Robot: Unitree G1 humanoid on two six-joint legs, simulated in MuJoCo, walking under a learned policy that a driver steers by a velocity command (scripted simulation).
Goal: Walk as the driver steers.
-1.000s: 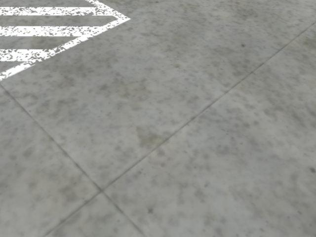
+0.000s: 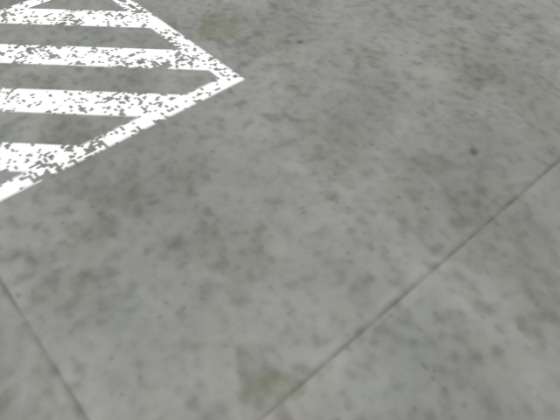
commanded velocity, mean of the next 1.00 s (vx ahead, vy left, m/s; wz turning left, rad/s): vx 0.50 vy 0.00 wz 0.19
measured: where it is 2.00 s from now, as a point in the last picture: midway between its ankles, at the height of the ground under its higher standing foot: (216, 228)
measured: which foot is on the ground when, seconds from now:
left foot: up 0.00-0.16, down 0.18-0.72, up 0.74-1.00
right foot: down 0.00-0.20, up 0.22-0.70, down 0.72-1.00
